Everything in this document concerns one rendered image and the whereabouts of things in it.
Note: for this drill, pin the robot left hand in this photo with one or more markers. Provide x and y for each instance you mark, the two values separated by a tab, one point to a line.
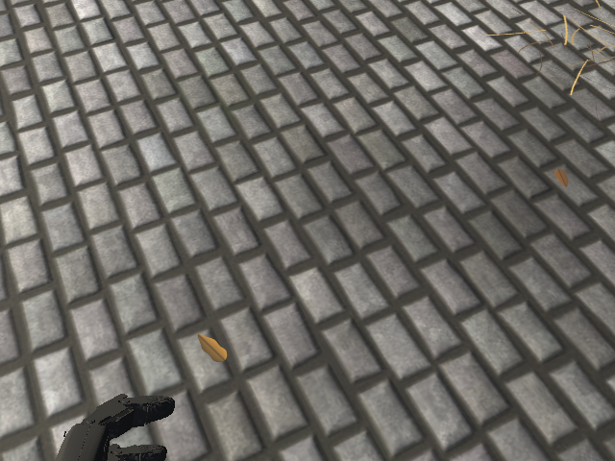
90	440

